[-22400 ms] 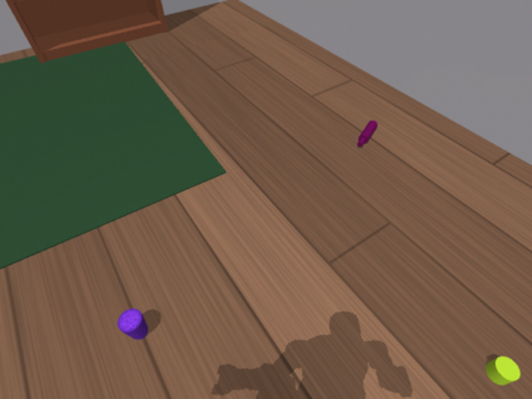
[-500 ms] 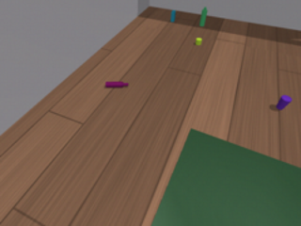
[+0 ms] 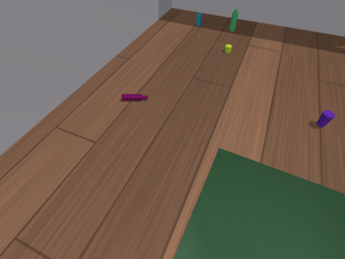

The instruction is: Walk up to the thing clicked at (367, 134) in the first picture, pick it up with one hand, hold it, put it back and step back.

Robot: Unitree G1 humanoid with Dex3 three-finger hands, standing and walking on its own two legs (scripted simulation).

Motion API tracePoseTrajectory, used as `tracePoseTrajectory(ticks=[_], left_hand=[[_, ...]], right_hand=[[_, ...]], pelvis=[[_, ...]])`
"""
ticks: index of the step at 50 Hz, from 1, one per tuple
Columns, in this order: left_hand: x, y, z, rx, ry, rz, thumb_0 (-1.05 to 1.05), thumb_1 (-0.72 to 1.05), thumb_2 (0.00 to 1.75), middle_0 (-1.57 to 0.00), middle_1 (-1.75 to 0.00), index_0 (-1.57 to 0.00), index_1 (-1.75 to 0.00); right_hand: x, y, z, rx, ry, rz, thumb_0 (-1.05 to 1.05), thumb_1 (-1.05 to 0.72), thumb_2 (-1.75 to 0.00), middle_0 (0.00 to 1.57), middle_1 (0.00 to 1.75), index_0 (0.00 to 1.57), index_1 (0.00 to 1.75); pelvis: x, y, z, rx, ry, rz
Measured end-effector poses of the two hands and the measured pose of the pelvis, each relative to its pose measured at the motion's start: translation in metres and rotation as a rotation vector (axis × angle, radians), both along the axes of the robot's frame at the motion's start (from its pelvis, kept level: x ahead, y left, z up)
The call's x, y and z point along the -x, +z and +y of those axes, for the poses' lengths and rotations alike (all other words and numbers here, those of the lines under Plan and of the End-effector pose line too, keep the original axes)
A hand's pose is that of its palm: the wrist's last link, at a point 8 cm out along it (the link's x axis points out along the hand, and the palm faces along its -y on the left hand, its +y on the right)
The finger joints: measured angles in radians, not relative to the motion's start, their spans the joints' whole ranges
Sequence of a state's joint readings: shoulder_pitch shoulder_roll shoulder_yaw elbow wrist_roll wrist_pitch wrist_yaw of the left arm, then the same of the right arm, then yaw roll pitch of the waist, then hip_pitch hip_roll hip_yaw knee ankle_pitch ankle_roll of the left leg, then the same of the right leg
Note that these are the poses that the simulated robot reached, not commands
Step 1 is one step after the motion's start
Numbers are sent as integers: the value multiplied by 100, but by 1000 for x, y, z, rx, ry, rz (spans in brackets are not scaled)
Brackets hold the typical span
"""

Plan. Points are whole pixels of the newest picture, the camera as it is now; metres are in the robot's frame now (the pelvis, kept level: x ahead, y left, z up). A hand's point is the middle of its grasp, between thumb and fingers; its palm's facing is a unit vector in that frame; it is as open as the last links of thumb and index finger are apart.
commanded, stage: stand
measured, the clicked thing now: (134, 97) +1.51 +0.36 -0.76
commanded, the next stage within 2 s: none
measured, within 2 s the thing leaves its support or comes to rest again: neither
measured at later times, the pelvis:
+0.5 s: pelvis +0.00 +0.00 +0.00, yaw +0 degrees
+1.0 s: pelvis +0.00 +0.00 +0.00, yaw +0 degrees
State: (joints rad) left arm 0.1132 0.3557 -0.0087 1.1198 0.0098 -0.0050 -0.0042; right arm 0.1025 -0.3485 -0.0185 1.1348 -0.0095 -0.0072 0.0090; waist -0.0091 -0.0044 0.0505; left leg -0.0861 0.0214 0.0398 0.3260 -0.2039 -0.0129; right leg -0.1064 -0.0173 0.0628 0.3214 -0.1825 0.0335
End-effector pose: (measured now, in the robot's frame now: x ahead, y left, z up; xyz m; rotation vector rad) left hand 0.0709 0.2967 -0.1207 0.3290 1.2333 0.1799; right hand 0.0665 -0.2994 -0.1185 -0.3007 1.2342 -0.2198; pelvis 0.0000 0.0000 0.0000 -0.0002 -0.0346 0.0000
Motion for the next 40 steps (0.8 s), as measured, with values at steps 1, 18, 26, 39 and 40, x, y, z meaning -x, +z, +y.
tracePoseTrajectory(ticks=[1, 18, 26, 39, 40], left_hand=[[0, 0, 0, 0, 1, 0, 1, 90, 90, -20, -30, -20, -30], [4, -1, 3, 1, 8, 8, 1, 91, 90, -20, -30, -20, -30], [5, -1, 4, 1, 11, 15, 1, 90, 90, -20, -30, -20, -30], [3, -1, 3, -2, 8, 15, 1, 91, 90, -20, -30, -20, -30], [3, -1, 3, -2, 7, 14, 1, 91, 90, -20, -30, -20, -30]], right_hand=[[0, 0, 0, 0, 1, 1, 1, -90, -90, 20, 30, 21, 30], [-1, 0, 2, 3, 6, 5, 1, -90, -90, 20, 30, 21, 30], [-2, 0, 3, 3, 10, 8, 1, -90, -90, 20, 30, 21, 30], [-6, -1, 3, 0, 10, 1, 1, -90, -90, 20, 30, 21, 30], [-6, -1, 3, 0, 10, 1, 1, -90, -90, 20, 30, 21, 30]], pelvis=[[0, 0, 0, 0, 1, 0], [-1, 0, 2, 0, 4, 0], [-2, 0, 2, -1, 4, 2], [-4, 0, 2, 0, 4, 2], [-4, 0, 2, 0, 3, 2]])
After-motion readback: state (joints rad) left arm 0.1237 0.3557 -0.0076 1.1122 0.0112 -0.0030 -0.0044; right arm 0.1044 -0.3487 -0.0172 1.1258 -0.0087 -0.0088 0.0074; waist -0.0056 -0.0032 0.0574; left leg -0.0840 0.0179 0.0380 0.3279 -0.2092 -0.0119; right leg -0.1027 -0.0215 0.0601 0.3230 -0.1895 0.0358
